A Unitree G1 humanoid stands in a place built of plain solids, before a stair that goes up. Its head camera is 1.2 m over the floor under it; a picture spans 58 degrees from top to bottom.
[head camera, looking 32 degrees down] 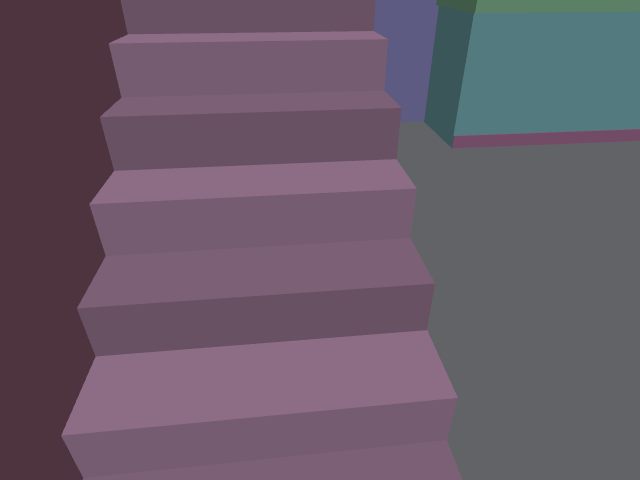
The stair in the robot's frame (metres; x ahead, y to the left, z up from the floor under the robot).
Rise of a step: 0.17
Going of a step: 0.23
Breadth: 0.91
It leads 6 degrees to the left of straight ahead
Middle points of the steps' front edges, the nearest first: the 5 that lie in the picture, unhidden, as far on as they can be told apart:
0.63 0.12 0.33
0.86 0.14 0.50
1.09 0.17 0.66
1.32 0.19 0.83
1.55 0.22 1.00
